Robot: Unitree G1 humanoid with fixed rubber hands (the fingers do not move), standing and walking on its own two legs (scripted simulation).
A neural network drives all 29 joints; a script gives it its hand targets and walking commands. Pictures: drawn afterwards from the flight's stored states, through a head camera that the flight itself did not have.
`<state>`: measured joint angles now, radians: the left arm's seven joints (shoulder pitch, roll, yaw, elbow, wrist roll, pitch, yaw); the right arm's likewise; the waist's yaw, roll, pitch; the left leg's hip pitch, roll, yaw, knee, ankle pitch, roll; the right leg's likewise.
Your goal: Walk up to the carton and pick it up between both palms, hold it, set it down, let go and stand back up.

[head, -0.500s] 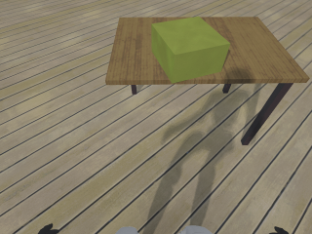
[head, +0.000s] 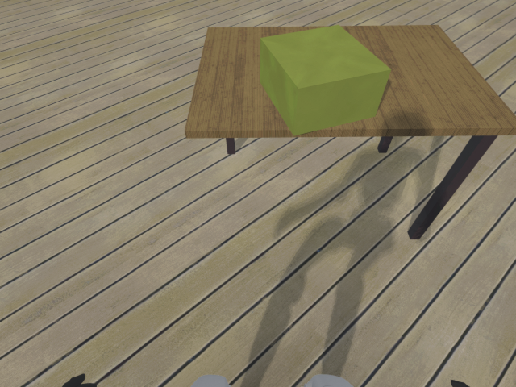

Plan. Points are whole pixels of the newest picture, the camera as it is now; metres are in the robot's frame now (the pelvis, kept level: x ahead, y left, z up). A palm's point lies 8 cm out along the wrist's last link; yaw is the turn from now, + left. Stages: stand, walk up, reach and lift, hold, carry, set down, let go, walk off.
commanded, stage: walk up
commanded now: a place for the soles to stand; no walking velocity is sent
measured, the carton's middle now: (317, 77) +0.89 -0.17 -0.02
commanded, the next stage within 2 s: none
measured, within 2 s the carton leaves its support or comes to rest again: neither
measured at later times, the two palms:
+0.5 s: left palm (106, 348) +0.20 +0.27 -0.08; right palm (491, 369) +0.16 -0.36 -0.11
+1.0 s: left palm (115, 281) +0.32 +0.30 -0.10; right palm (472, 313) +0.24 -0.35 -0.09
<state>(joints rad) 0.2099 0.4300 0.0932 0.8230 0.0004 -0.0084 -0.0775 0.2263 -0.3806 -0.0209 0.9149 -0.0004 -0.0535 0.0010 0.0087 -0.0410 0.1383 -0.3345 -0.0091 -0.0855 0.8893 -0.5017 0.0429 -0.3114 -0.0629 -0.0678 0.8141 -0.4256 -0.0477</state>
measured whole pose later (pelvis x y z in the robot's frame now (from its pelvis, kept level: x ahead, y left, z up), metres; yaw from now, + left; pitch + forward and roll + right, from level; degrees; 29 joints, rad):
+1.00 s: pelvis +0.23 -0.03 +0.00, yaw -3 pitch -3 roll +1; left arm 0.25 0.46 0.09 0.82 0.00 0.00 -0.08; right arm 0.34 -0.39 -0.02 0.91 0.00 -0.10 -0.01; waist 0.01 -0.07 0.10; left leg -0.37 0.03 -0.06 0.74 -0.33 -0.03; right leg -0.48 -0.02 -0.04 1.06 -0.49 -0.04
